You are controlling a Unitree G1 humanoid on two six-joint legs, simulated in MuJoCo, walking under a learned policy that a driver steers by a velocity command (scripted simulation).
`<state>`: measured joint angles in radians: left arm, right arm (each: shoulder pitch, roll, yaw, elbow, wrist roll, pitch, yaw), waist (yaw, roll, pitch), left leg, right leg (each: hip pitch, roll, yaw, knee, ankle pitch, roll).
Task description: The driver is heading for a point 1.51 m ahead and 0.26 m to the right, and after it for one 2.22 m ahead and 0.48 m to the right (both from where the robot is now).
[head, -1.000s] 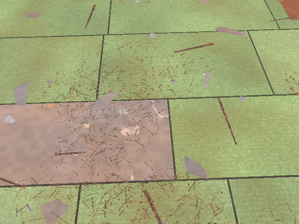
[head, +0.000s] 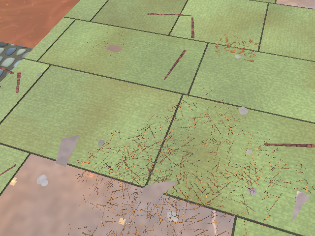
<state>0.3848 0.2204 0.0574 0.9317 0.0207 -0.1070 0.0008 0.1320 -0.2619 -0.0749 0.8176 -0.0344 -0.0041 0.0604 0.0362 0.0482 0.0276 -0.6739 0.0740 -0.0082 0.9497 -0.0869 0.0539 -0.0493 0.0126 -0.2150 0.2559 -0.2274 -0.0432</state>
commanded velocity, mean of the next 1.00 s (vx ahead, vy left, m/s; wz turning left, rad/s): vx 0.50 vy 0.00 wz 0.11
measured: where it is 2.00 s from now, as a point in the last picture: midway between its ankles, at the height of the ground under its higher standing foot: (158, 126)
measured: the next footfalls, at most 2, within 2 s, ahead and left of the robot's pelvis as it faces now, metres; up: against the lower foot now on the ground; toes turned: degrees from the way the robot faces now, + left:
left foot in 0.20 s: +0.25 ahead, +0.12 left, +0.00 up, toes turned +8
right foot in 0.74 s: +0.58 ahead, -0.04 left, +0.00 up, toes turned +0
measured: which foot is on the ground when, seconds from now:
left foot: up 0.00-0.18, down 0.20-0.76, up 0.78-1.00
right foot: down 0.00-0.22, up 0.24-0.72, down 0.74-1.00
